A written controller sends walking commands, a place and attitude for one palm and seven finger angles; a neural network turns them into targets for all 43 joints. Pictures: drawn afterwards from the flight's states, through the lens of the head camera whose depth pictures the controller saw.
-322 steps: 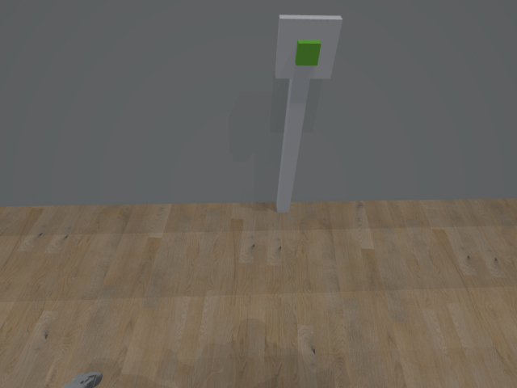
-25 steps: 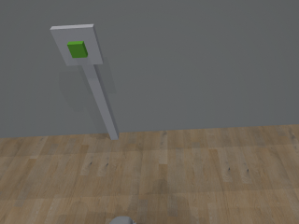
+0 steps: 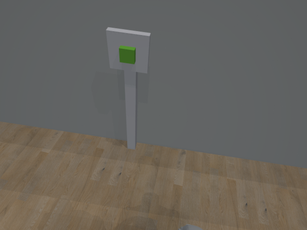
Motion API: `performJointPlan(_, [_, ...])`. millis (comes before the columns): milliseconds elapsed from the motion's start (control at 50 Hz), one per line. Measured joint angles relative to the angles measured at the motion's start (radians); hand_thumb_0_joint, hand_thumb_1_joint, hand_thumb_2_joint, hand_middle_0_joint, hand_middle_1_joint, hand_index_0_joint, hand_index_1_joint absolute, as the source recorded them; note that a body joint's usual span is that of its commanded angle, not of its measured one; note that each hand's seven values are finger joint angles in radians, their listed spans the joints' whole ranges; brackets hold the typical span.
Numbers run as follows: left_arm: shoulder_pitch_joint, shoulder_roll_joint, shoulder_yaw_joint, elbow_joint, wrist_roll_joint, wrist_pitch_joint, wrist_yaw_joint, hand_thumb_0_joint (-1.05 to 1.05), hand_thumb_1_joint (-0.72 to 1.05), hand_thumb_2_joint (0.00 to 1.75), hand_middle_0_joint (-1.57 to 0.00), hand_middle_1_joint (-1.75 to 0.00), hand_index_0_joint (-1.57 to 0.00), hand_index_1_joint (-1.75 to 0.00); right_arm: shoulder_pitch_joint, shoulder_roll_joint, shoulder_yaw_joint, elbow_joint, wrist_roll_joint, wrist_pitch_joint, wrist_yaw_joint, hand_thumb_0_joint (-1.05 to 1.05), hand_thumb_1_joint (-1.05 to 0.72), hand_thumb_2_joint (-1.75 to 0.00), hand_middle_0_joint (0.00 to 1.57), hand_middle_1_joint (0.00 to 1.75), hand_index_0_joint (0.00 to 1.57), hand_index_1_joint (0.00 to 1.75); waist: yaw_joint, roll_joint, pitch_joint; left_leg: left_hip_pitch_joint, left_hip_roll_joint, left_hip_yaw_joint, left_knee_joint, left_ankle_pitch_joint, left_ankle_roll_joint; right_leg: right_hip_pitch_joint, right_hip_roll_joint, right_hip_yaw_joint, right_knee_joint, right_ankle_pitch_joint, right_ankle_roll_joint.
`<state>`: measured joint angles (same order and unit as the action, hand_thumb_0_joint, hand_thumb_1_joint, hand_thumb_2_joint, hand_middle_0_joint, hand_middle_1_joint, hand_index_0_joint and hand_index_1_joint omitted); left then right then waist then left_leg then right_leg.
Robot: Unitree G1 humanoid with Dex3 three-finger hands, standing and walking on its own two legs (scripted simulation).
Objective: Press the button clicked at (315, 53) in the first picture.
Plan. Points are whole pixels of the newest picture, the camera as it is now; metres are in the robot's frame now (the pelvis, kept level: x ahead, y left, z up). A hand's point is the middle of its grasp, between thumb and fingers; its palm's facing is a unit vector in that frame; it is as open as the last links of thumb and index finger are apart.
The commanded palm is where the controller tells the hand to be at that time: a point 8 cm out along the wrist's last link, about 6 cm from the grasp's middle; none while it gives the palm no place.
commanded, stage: take the last steps up to it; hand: left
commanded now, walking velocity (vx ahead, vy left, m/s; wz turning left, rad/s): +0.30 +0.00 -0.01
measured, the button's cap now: (127, 54) +0.78 +0.17 +0.05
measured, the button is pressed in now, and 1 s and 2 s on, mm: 0 0 0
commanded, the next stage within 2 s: come to a stop and stand still in 0.50 s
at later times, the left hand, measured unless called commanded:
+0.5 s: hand (119, 188) +0.28 +0.13 -0.17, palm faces +0.05 -0.98 -0.19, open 7.3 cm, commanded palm none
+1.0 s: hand (108, 198) +0.26 +0.16 -0.19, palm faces +0.06 -0.97 -0.21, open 7.4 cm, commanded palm none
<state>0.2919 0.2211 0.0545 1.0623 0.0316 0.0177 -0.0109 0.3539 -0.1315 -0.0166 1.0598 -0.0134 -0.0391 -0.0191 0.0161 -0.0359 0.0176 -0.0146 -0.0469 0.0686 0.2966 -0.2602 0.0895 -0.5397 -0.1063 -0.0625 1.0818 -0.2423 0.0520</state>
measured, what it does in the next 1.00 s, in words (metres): walks ahead: right foot, then left foot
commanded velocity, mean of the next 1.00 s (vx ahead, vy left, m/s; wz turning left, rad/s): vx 0.04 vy -0.03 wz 0.00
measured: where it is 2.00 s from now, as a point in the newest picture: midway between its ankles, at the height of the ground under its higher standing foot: outside the picture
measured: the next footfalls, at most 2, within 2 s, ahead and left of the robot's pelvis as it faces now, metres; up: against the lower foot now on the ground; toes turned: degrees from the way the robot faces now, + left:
right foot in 0.36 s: +0.26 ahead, -0.13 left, +0.00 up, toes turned -7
left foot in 0.76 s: +0.39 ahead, +0.12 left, +0.00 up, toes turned +5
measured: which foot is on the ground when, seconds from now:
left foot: down 0.00-0.36, up 0.38-0.74, down 0.76-1.00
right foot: up 0.00-0.34, down 0.36-0.80, up 0.82-1.00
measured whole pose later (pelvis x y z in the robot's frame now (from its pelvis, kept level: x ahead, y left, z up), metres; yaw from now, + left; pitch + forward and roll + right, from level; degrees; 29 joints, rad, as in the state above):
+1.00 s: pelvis +0.25 -0.03 -0.02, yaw -2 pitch -1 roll +0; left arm 0.28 0.18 0.06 1.01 0.02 0.05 0.03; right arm 0.06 -0.12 -0.04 0.98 -0.02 0.03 -0.03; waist 0.04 -0.01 0.10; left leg -0.37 0.10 0.09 0.52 -0.11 -0.01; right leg -0.40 -0.02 -0.03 1.04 -0.53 0.04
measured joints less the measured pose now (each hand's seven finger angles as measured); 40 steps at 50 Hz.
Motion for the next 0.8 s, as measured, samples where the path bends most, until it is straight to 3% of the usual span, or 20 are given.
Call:
performJointPlan(160, [-0.096, -0.041, -0.003, -0.011, -0.006, 0.003, -0.002, 0.01, 0.91, 0.90, -0.19, -0.29, -0.20, -0.30, 0.117, 0.040, 0.002, 0.078, -0.004, -0.016, -0.014, 0.01, -0.91, -0.90, 0.20, 0.30, 0.20, 0.30, -0.045, 0.006, 0.016, 0.101, -0.024, -0.005, -0.056, -0.046, 0.000, -0.032, 0.004, -0.015, -0.129, 0.037, -0.008])
performJointPlan(260, [-0.172, -0.064, -0.008, -0.036, -0.010, -0.006, -0.006, 0.01, 0.91, 0.90, -0.19, -0.29, -0.20, -0.30, 0.172, 0.043, 0.001, 0.111, -0.013, -0.020, -0.021, 0.01, -0.91, -0.90, 0.20, 0.30, 0.20, 0.30, -0.085, 0.026, 0.038, 0.150, -0.012, -0.010, -0.041, -0.116, -0.018, 0.002, 0.032, -0.037, -0.275, 0.014, -0.047])
performJointPlan(320, [-0.209, -0.076, -0.014, -0.062, -0.011, -0.029, -0.005, 0.01, 0.91, 0.90, -0.19, -0.29, -0.20, -0.30, 0.195, 0.038, 0.000, 0.133, -0.011, -0.015, -0.020, 0.01, -0.91, -0.90, 0.20, 0.30, 0.20, 0.30, -0.092, 0.047, 0.052, 0.161, 0.012, -0.009, 0.030, -0.189, -0.036, 0.070, 0.073, -0.063, -0.400, -0.003, -0.081])
performJointPlan(360, [-0.213, -0.078, -0.015, -0.077, -0.008, -0.062, -0.002, 0.01, 0.91, 0.90, -0.20, -0.29, -0.20, -0.30, 0.205, 0.041, -0.004, 0.149, -0.002, -0.007, -0.016, 0.01, -0.91, -0.90, 0.20, 0.30, 0.20, 0.30, -0.080, 0.046, 0.055, 0.102, 0.027, -0.005, 0.229, -0.244, -0.049, 0.137, 0.089, -0.077, -0.468, 0.059, -0.115])
performJointPlan(420, [-0.196, -0.082, -0.016, -0.083, -0.016, -0.089, 0.007, 0.01, 0.91, 0.90, -0.20, -0.29, -0.20, -0.30, 0.165, 0.033, -0.017, 0.138, 0.007, 0.011, -0.010, 0.01, -0.91, -0.90, 0.20, 0.30, 0.20, 0.30, -0.072, 0.053, 0.062, -0.134, 0.042, -0.042, 0.769, -0.242, -0.057, 0.175, 0.095, -0.099, -0.433, -0.011, -0.135])
performJointPlan(480, [-0.144, -0.087, -0.015, -0.060, -0.017, -0.088, 0.021, 0.00, 0.91, 0.90, -0.20, -0.29, -0.20, -0.30, 0.089, 0.010, -0.030, 0.093, -0.004, 0.025, -0.004, 0.01, -0.91, -0.90, 0.20, 0.30, 0.20, 0.30, -0.058, 0.058, 0.047, -0.328, 0.086, -0.043, 0.945, -0.143, -0.065, 0.246, 0.106, -0.101, -0.514, -0.011, -0.122])
performJointPlan(540, [-0.095, -0.068, 0.011, -0.038, -0.020, -0.092, 0.043, -0.02, 0.95, 0.90, -0.20, -0.29, -0.21, -0.30, 0.007, -0.011, -0.038, 0.034, -0.014, 0.027, 0.000, 0.01, -0.91, -0.90, 0.20, 0.30, 0.19, 0.30, -0.052, 0.064, 0.025, -0.457, 0.137, -0.045, 0.861, -0.083, -0.090, 0.301, 0.114, -0.102, -0.593, 0.003, -0.125])
performJointPlan(620, [-0.033, -0.050, 0.000, 0.003, -0.012, -0.083, 0.034, -0.02, 0.95, 0.90, -0.20, -0.29, -0.20, -0.30, -0.099, -0.033, -0.043, -0.019, -0.016, 0.027, 0.006, 0.01, -0.92, -0.90, 0.20, 0.30, 0.19, 0.29, -0.035, 0.069, 0.011, -0.513, 0.171, -0.031, 0.657, -0.013, -0.116, 0.358, 0.116, -0.092, -0.649, -0.002, -0.116])
performJointPlan(700, [0.016, -0.059, -0.015, 0.035, -0.009, -0.066, 0.033, -0.01, 0.93, 0.90, -0.20, -0.29, -0.20, -0.30, -0.180, -0.054, -0.035, -0.036, -0.009, 0.023, 0.008, 0.01, -0.93, -0.90, 0.20, 0.30, 0.19, 0.29, -0.001, 0.067, 0.019, -0.457, 0.156, -0.021, 0.439, 0.035, -0.129, 0.406, 0.110, -0.077, -0.650, -0.034, -0.095])
performJointPlan(760, [0.052, -0.072, -0.027, 0.051, -0.013, -0.044, 0.040, 0.00, 0.92, 0.90, -0.20, -0.29, -0.20, -0.30, -0.214, -0.055, -0.022, -0.039, -0.005, 0.017, 0.005, 0.01, -0.93, -0.90, 0.20, 0.30, 0.19, 0.29, 0.021, 0.068, 0.023, -0.352, 0.142, -0.017, 0.257, 0.218, -0.122, 0.418, 0.114, -0.067, -0.583, -0.094, -0.073])
performJointPlan(800, [0.056, -0.066, -0.030, 0.053, -0.016, -0.021, 0.048, 0.00, 0.92, 0.90, -0.20, -0.29, -0.20, -0.30, -0.234, -0.032, -0.018, -0.038, -0.003, 0.017, 0.002, 0.01, -0.93, -0.90, 0.20, 0.30, 0.19, 0.29, 0.030, 0.030, 0.034, -0.326, 0.124, 0.004, 0.261, 0.133, -0.102, 0.402, 0.088, -0.051, -0.509, -0.140, -0.059])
